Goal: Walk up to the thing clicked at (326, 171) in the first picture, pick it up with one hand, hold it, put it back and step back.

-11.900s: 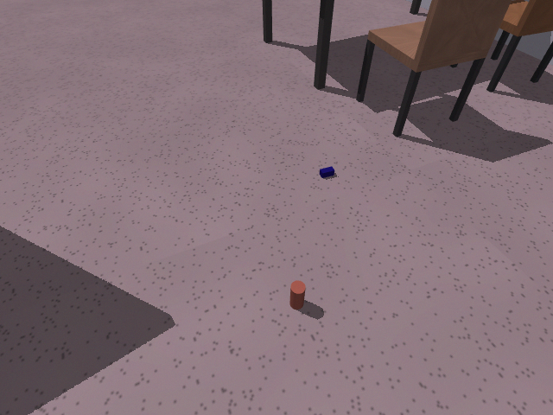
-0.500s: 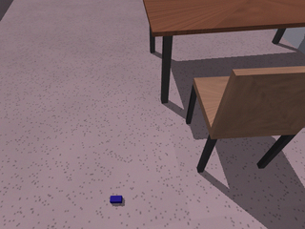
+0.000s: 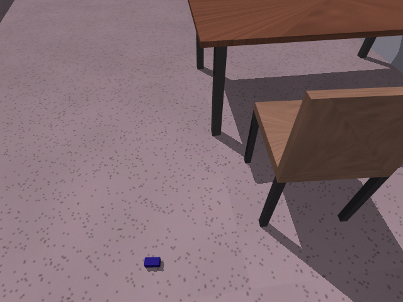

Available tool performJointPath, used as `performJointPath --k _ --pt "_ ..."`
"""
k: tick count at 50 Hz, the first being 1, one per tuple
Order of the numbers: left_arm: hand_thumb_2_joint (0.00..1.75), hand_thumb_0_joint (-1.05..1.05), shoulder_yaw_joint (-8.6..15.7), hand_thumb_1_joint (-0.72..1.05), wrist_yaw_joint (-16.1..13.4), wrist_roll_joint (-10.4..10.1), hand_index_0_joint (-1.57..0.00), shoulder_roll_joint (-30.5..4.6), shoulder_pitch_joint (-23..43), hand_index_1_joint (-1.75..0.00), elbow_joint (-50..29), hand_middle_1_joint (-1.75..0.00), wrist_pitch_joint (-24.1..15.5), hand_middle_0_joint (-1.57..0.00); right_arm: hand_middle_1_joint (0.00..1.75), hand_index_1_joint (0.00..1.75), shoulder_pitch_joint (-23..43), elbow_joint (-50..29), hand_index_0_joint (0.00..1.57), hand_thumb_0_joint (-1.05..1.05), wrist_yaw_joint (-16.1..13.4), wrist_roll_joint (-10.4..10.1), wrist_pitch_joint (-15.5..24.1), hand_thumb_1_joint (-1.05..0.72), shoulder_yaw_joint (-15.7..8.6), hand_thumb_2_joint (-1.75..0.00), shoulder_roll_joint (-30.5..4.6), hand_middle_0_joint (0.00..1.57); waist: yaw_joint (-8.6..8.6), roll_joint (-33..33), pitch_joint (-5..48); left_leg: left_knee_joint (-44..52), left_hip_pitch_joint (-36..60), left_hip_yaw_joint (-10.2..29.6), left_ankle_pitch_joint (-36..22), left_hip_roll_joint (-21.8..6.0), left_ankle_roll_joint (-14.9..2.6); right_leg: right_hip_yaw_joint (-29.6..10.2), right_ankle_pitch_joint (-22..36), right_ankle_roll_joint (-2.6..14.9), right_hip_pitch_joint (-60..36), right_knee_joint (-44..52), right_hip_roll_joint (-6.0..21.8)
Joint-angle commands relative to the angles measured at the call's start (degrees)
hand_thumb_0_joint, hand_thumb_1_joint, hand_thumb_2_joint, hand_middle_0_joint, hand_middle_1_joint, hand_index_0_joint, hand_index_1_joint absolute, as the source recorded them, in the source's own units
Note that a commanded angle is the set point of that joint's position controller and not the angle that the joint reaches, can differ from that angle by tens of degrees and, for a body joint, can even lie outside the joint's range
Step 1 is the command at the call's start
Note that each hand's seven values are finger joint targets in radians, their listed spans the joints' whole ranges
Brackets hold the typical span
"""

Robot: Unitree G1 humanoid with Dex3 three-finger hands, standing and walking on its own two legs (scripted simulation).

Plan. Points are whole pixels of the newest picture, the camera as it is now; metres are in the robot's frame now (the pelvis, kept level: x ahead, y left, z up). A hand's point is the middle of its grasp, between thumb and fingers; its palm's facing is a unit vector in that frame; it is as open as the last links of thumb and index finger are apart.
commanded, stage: stand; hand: left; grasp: from above
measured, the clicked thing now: (152, 262) +0.45 +0.26 -0.76
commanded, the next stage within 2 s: rise first in 0.68 s
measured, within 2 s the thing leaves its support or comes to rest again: neither
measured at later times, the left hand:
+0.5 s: hand out of the picture +0.07 +0.26 -0.16, palm faces -0.03 -0.94 -0.35, open 7.4 cm
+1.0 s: hand out of the picture +0.15 +0.25 -0.17, palm faces +0.00 -0.94 -0.34, open 8.3 cm
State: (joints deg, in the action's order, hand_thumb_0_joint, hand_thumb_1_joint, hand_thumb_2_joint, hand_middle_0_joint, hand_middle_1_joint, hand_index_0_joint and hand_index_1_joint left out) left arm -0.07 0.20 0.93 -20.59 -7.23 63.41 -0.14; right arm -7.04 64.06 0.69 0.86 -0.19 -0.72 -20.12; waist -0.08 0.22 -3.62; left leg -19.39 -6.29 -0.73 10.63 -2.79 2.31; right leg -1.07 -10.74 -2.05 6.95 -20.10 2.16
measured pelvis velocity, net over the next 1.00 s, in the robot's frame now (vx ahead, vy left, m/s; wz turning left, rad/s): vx -0.01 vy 0.00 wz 0.01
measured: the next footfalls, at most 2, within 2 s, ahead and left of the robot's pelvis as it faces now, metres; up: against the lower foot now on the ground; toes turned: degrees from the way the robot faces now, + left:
none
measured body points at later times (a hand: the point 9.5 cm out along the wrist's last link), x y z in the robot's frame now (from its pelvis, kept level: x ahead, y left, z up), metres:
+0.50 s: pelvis +0.00 +0.00 +0.00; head +0.01 +0.00 +0.45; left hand +0.07 +0.31 -0.13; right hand +0.07 -0.30 -0.13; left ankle +0.00 +0.15 -0.75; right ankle +0.00 -0.14 -0.75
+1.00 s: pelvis -0.01 +0.00 -0.02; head +0.05 +0.01 +0.43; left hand +0.15 +0.30 -0.14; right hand +0.09 -0.27 -0.14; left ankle +0.00 +0.15 -0.75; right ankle +0.00 -0.14 -0.75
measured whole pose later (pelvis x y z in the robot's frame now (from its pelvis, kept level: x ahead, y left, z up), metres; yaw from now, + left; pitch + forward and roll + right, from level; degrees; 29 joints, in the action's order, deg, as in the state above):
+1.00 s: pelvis -0.01 +0.00 -0.02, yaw +1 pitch +5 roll +0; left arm 7.9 1.5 5.3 -19.6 3.7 61.1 -0.9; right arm -10.7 48.2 -1.4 -1.2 3.1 -1.6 -15.1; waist -1.1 0.9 -2.4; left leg -32.4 -22.4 0.5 15.1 -2.7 2.3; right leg -0.6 -15.1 -2.0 22.3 -32.3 2.2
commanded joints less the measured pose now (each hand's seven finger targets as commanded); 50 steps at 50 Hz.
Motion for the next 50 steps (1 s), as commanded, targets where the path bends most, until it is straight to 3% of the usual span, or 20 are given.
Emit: performJointPath --k 1,4,14,29,34,39,40,41,42,43,45,47,49,50 --pt "0.90 0.00 2.51 0.90 -0.49 -0.33 -0.20 -12.47 1.44 -0.30 -3.59 -0.30 -1.42 -0.20 0.30 0.30 1.51 -3.51 0.20 0.00 -0.75 -0.26 1.41 -0.90 -2.32 -0.90 -12.38 0.20 -0.16 -0.38 4.81 2.71 1.27 3.30 -6.24 -4.91 -3.03 -3.35 7.47 3.02 0.19 3.28 5.29" --pt "0.90 0.00 2.63 0.90 -0.55 -0.28 -0.20 -12.46 1.68 -0.30 -3.76 -0.30 -1.40 -0.20 0.30 0.30 2.00 -3.75 0.20 0.00 -0.84 -0.28 1.52 -0.90 -2.40 -0.90 -12.40 0.20 0.02 -0.55 5.57 2.39 1.56 3.29 -8.05 -5.11 -3.05 -3.05 9.36 3.08 -0.59 2.47 5.33" --pt "0.90 0.00 2.68 0.90 -0.55 -0.24 -0.20 -12.51 1.52 -0.30 -3.48 -0.30 -1.19 -0.20 0.30 0.30 1.94 -3.71 0.20 0.00 -0.85 -0.27 1.41 -0.90 -2.40 -0.90 -12.50 0.20 -0.06 0.28 3.82 3.06 1.25 3.54 -4.77 -4.96 -2.96 -3.06 5.09 3.06 1.14 3.28 5.01" --pt "0.90 0.00 2.54 0.90 -0.48 -0.31 -0.20 -12.47 1.43 -0.30 -3.51 -0.30 -1.31 -0.20 0.30 0.30 1.56 -3.42 0.20 0.00 -0.70 -0.33 1.38 -0.90 -2.22 -0.90 -12.27 0.20 -0.21 -0.01 3.81 3.12 0.59 3.44 -4.27 -4.74 -2.88 -3.33 5.16 2.97 1.16 3.62 5.07" --pt "0.90 0.00 2.62 0.90 -0.62 -0.36 -0.20 -12.68 1.34 -0.30 -3.49 -0.30 -1.48 -0.20 0.30 0.30 1.64 -3.63 0.20 0.00 -0.75 -0.36 1.33 -0.90 -2.25 -0.90 -12.18 0.20 -0.18 0.38 5.17 2.31 1.58 3.29 -7.59 -4.89 -2.93 -3.11 8.86 2.98 0.08 2.97 5.26" --pt "0.92 0.00 2.63 0.84 -0.60 -0.41 -0.20 -12.46 1.43 -0.35 -3.22 -0.35 -1.20 -0.20 0.30 0.30 2.04 -3.52 0.20 0.00 -0.78 -0.32 1.32 -0.93 -2.08 -0.91 -12.22 0.20 0.10 -0.29 3.88 2.92 0.49 3.57 -5.25 -4.88 -2.92 -3.19 6.10 3.07 0.34 3.21 5.16" --pt "0.92 0.00 2.45 0.80 -1.42 -2.95 -0.26 -1.74 21.54 -0.43 -23.33 -0.43 -6.63 -0.28 0.30 0.30 1.97 -19.72 0.20 0.00 -1.89 -4.22 4.50 -0.98 0.73 -0.92 -2.20 0.20 -6.24 -1.38 0.89 -1.62 -7.37 -3.25 2.26 3.08 -2.50 1.72 1.07 1.71 12.44 0.08 -1.67" --pt "0.91 0.00 3.74 0.72 -1.80 -2.83 -0.26 -5.01 26.47 -0.51 -18.15 -0.46 -6.12 -0.31 0.30 0.30 -1.16 -16.47 0.20 0.00 -2.59 -4.31 4.67 -0.91 0.26 -0.90 -3.98 0.20 -4.34 1.12 2.97 -2.26 -7.02 -2.93 2.56 3.01 -2.63 2.45 -0.57 1.57 9.45 -0.13 -1.80" --pt "0.95 0.00 7.26 0.64 -2.22 -1.48 -0.21 -10.52 18.56 -0.57 -9.71 -0.51 -4.19 -0.26 0.30 0.30 -2.65 -15.80 0.20 0.00 -3.00 -4.02 4.38 -0.92 -0.66 -0.91 -5.99 0.20 -3.73 2.57 1.92 -3.54 -8.74 -2.88 3.92 3.15 -2.68 3.01 -2.72 1.78 10.62 -0.71 -2.30" --pt "0.89 0.00 8.32 0.56 -1.53 -0.90 -0.23 -11.00 12.60 -0.65 -4.59 -0.59 -2.96 -0.25 0.30 0.30 -3.34 -16.71 0.20 0.00 -2.94 -4.03 3.81 -0.89 -1.63 -0.90 -6.30 0.20 -1.65 0.56 2.37 -4.76 -10.16 -2.91 2.58 2.88 -2.34 3.29 -2.30 2.20 11.01 -2.44 -2.53" --pt "0.84 0.00 10.59 0.40 -0.60 1.59 -0.28 -14.66 16.33 -0.71 -7.07 -0.69 -3.36 -0.29 0.30 0.30 -5.45 -18.41 0.20 0.00 -3.54 -3.29 4.42 -0.89 -3.41 -0.90 -6.23 0.20 -1.18 0.20 10.30 -7.77 -9.92 -2.41 -1.37 2.98 -2.37 2.90 2.11 2.13 10.25 -5.74 -2.13" --pt "0.79 0.00 11.54 0.24 1.01 5.00 -0.30 -13.10 9.18 -0.78 -3.20 -0.79 -2.01 -0.28 0.30 0.30 -7.12 -19.88 0.20 0.00 -3.12 -2.15 4.89 -0.91 -4.45 -0.90 -5.42 0.20 -0.61 1.01 15.37 -11.90 -12.45 -2.06 -5.40 3.56 -2.49 2.80 6.56 1.92 9.69 -9.81 -1.68" --pt "0.78 0.00 13.12 0.08 1.66 7.01 -0.31 -12.90 4.84 -0.81 -5.83 -0.82 -0.84 -0.30 0.30 0.30 -7.25 -22.36 0.20 0.00 -2.64 -1.80 5.24 -0.91 -5.24 -0.90 -4.96 0.20 2.03 -2.62 19.21 -13.61 -12.61 -2.12 -8.50 3.86 -1.80 2.92 8.03 2.44 8.98 -12.18 -1.82" --pt "0.76 0.00 12.76 0.00 1.55 7.37 -0.32 -11.67 3.79 -0.81 -6.72 -0.83 0.04 -0.31 0.30 0.30 -6.68 -23.71 0.20 0.00 -2.63 -1.69 5.27 -0.89 -5.37 -0.89 -4.55 0.20 2.07 -3.52 19.54 -13.95 -13.11 -2.17 -8.44 4.05 -1.63 2.90 7.73 2.37 9.63 -12.62 -1.82"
